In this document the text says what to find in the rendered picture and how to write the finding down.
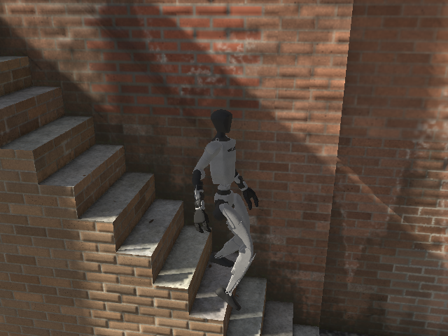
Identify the stairs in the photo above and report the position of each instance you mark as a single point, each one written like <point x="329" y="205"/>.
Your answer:
<point x="87" y="250"/>

